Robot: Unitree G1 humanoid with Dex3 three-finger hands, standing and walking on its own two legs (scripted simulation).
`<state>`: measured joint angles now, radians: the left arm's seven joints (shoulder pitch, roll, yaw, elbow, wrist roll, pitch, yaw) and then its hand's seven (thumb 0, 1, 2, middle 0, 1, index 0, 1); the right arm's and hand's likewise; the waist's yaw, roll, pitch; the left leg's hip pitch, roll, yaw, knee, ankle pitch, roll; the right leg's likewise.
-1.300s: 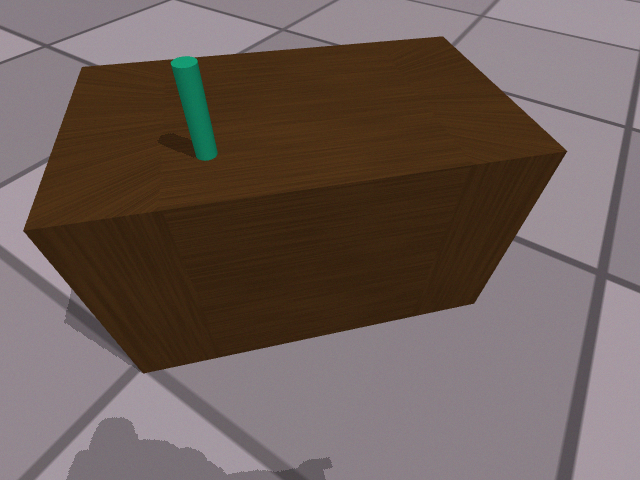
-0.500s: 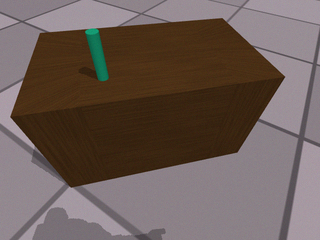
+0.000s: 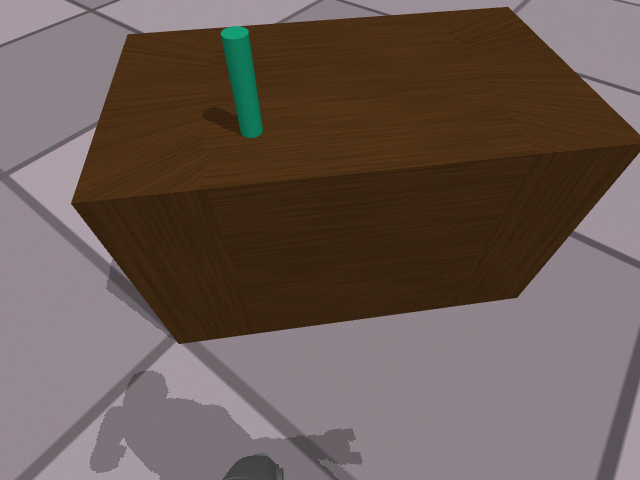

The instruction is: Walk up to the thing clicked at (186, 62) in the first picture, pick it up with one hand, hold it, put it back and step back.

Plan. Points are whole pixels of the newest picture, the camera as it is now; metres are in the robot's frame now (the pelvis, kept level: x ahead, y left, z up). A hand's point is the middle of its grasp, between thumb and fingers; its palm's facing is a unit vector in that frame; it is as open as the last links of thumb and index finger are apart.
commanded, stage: walk up
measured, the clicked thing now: (244, 87) +0.80 +0.13 +0.03
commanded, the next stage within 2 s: none
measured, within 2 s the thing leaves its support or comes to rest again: neither
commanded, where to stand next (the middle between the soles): +0.14 +0.21 m, yaw +16 degrees
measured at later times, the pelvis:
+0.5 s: pelvis +0.07 +0.14 -0.02, yaw +12 degrees
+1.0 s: pelvis +0.10 +0.25 -0.03, yaw +18 degrees
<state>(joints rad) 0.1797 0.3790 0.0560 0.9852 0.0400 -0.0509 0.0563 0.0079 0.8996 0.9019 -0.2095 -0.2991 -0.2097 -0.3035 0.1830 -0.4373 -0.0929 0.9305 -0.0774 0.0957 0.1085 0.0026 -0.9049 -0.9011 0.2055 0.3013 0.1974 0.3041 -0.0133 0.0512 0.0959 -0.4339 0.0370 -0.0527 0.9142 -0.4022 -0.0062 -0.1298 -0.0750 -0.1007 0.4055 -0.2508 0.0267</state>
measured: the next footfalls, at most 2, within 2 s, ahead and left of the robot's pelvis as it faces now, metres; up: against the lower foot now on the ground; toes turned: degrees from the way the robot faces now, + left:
left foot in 0.14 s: +0.10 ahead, +0.23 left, +0.00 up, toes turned +6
right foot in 0.42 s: +0.17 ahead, +0.04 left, +0.00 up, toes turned +5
